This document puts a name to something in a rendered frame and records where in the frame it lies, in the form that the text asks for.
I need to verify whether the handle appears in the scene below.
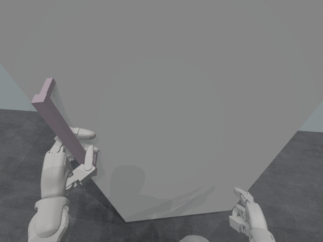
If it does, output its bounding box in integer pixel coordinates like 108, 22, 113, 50
31, 78, 97, 176

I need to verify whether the right robot forearm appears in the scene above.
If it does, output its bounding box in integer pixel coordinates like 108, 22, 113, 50
249, 228, 276, 242

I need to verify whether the robot right hand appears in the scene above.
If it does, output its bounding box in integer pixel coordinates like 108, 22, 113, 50
229, 187, 268, 236

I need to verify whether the fridge door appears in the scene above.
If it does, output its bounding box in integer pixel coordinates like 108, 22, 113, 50
0, 0, 323, 222

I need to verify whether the robot left hand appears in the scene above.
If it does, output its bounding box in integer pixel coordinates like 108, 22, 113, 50
41, 127, 99, 199

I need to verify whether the left robot forearm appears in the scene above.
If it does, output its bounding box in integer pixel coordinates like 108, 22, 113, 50
28, 196, 72, 242

